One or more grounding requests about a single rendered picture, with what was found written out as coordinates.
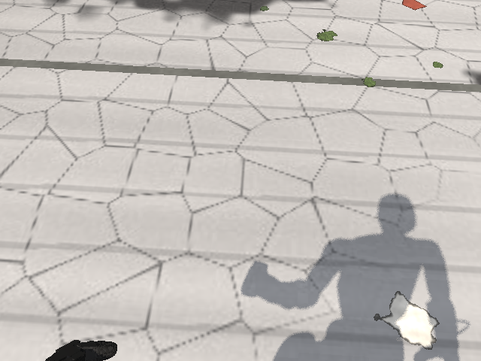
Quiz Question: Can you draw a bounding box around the robot left hand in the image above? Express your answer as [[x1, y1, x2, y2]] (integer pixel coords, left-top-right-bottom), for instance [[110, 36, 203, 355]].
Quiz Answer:
[[45, 340, 117, 361]]

